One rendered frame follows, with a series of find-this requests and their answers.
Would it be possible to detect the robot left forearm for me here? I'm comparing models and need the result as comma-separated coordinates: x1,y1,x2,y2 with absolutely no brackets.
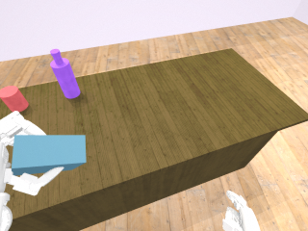
0,192,13,231

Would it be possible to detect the table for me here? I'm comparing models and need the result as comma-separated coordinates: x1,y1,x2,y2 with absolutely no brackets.
0,48,308,231

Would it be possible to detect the sponge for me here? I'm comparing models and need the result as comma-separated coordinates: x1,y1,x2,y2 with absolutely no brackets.
12,135,87,176

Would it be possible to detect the right robot hand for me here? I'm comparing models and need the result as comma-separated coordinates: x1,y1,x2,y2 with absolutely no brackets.
222,190,261,231

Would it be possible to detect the left robot hand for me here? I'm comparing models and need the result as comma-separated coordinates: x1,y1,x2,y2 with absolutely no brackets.
0,111,64,196

